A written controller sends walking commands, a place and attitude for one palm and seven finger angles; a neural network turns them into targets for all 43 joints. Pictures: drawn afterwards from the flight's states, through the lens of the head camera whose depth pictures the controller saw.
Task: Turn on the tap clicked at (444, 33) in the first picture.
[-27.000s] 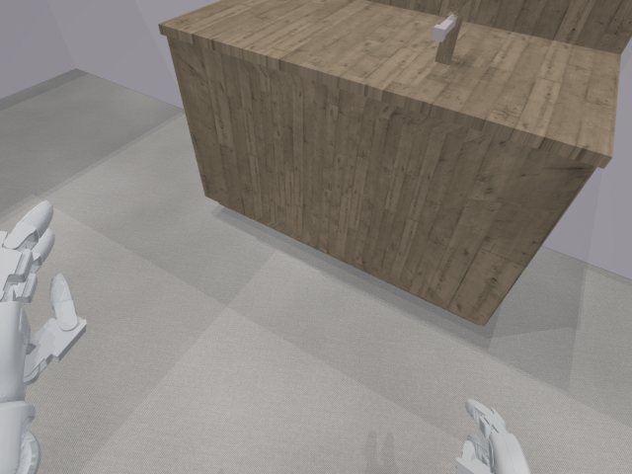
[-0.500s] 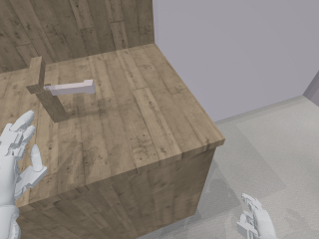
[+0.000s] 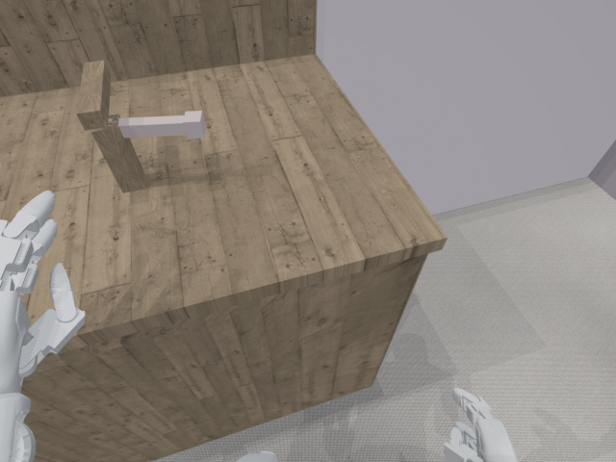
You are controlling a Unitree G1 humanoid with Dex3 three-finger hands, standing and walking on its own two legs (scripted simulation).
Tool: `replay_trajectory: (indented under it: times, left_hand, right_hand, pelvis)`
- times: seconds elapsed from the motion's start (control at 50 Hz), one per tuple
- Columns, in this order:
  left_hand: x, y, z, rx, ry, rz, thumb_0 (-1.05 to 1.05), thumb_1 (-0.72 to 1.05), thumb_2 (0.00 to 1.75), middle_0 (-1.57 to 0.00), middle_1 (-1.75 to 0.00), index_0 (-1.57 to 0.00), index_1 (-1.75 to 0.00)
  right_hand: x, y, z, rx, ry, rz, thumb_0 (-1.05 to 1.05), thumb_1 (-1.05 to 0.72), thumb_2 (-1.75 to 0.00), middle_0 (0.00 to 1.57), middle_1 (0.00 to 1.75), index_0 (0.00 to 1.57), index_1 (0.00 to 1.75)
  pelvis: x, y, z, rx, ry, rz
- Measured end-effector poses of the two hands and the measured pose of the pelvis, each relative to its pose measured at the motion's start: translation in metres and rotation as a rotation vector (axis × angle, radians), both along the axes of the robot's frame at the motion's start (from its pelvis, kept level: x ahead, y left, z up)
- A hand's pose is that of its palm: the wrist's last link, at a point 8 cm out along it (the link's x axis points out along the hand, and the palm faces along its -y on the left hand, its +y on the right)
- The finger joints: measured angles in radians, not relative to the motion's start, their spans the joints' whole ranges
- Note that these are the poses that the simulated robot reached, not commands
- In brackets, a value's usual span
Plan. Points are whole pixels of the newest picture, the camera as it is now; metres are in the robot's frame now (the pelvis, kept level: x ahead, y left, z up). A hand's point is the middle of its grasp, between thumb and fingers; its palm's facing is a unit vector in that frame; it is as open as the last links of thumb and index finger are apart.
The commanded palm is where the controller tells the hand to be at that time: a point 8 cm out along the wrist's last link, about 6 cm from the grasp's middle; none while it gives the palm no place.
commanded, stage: step back with the hand held close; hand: left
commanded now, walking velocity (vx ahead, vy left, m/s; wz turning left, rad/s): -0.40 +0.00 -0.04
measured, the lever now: (194, 124) +0.53 +0.20 +0.16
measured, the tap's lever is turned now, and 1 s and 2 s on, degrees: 78 78 78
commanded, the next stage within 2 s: stop stepping back and stand still in 0.44 s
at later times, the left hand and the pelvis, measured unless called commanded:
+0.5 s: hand out of the picture +0.09 +0.22 +0.17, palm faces +0.34 -0.86 -0.38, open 7.4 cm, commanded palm +0.03 +0.28 +0.19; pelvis -0.12 +0.00 +0.00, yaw +1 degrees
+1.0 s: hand out of the picture -0.04 +0.24 +0.17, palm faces +0.39 -0.87 -0.31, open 7.4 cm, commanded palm -0.09 +0.29 +0.19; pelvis -0.25 +0.01 -0.01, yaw +0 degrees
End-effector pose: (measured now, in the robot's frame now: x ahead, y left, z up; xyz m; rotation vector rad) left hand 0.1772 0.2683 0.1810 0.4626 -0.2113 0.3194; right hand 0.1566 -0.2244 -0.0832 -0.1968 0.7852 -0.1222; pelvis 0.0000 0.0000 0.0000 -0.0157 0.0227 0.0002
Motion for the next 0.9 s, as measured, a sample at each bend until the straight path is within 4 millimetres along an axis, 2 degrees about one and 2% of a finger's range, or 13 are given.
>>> replay_trajectory:
  times: [0.06,0.12,0.22,0.28,0.34,0.42,0.48,0.6,0.68,0.74,0.84,0.9]
  left_hand:
    - [-0.009,0.003,-0.001,-0.008,-0.015,-0.015,0.01,0.89,0.90,-0.21,-0.30,-0.21,-0.31]
    - [-0.020,0.015,0.000,0.014,-0.030,-0.009,0.01,0.89,0.89,-0.21,-0.30,-0.22,-0.31]
    - [-0.044,0.031,0.005,0.064,-0.024,0.043,0.01,0.89,0.89,-0.21,-0.30,-0.21,-0.31]
    - [-0.059,0.026,0.009,0.051,-0.046,0.056,0.02,0.89,0.90,-0.21,-0.30,-0.21,-0.31]
    - [-0.074,0.012,0.008,0.034,-0.054,0.045,0.02,0.90,0.90,-0.21,-0.30,-0.21,-0.30]
    - [-0.098,-0.004,0.003,-0.010,-0.041,0.000,0.01,0.90,0.90,-0.21,-0.30,-0.21,-0.30]
    - [-0.120,-0.005,0.000,-0.023,-0.017,-0.018,0.01,0.89,0.90,-0.21,-0.30,-0.21,-0.31]
    - [-0.166,0.018,-0.003,0.005,-0.062,-0.004,0.01,0.89,0.89,-0.21,-0.30,-0.22,-0.31]
    - [-0.196,0.035,0.003,0.009,-0.075,0.075,0.01,0.89,0.89,-0.21,-0.30,-0.22,-0.31]
    - [-0.214,0.039,0.005,-0.008,-0.079,0.121,0.01,0.89,0.90,-0.21,-0.30,-0.21,-0.31]
    - [-0.235,0.023,-0.003,-0.025,-0.077,0.115,0.01,0.90,0.90,-0.20,-0.30,-0.21,-0.30]
    - [-0.245,0.013,-0.006,-0.077,-0.079,0.060,0.02,0.90,0.90,-0.20,-0.30,-0.21,-0.30]
  right_hand:
    - [-0.005,-0.003,0.005,-0.029,0.002,-0.006,0.01,-0.90,-0.90,0.21,0.30,0.20,0.30]
    - [-0.008,-0.004,0.006,-0.062,-0.010,-0.015,0.01,-0.90,-0.90,0.21,0.30,0.20,0.30]
    - [-0.017,0.006,0.012,-0.052,-0.050,0.009,0.01,-0.91,-0.90,0.20,0.30,0.20,0.30]
    - [-0.028,0.015,0.011,-0.013,-0.073,0.044,0.01,-0.91,-0.90,0.20,0.30,0.20,0.30]
    - [-0.042,0.019,0.007,0.021,-0.088,0.076,0.01,-0.91,-0.90,0.21,0.30,0.20,0.30]
    - [-0.070,0.016,0.005,0.035,-0.067,0.065,0.01,-0.90,-0.90,0.21,0.30,0.20,0.30]
    - [-0.096,0.011,0.008,0.012,-0.041,0.041,0.01,-0.90,-0.90,0.21,0.30,0.20,0.30]
    - [-0.150,0.002,0.009,-0.077,-0.029,0.009,0.01,-0.91,-0.90,0.21,0.30,0.20,0.30]
    - [-0.190,0.002,0.013,-0.059,-0.035,-0.023,0.01,-0.91,-0.90,0.21,0.30,0.20,0.30]
    - [-0.216,0.002,0.010,-0.030,-0.026,-0.020,0.01,-0.91,-0.90,0.21,0.30,0.20,0.30]
    - [-0.239,-0.002,-0.007,-0.011,0.000,0.021,0.01,-0.90,-0.90,0.21,0.30,0.20,0.30]
    - [-0.251,-0.003,-0.007,-0.011,0.020,0.014,0.01,-0.90,-0.90,0.21,0.30,0.20,0.30]
  pelvis:
    - [-0.006,0.003,-0.001,0.015,0.005,0.018]
    - [-0.016,0.011,-0.005,0.012,0.013,0.032]
    - [-0.039,0.012,-0.003,0.024,0.003,-0.001]
    - [-0.054,0.008,-0.002,0.017,-0.009,-0.011]
    - [-0.072,0.002,-0.004,-0.005,-0.022,-0.015]
    - [-0.098,-0.003,-0.002,0.005,-0.015,0.005]
    - [-0.116,-0.002,0.001,0.033,-0.007,0.007]
    - [-0.159,0.009,-0.007,0.038,-0.002,0.040]
    - [-0.181,0.010,-0.001,0.023,-0.037,0.036]
    - [-0.194,0.008,0.002,0.005,-0.047,0.040]
    - [-0.217,0.001,-0.007,-0.003,-0.061,0.042]
    - [-0.232,0.002,-0.004,-0.007,-0.080,0.044]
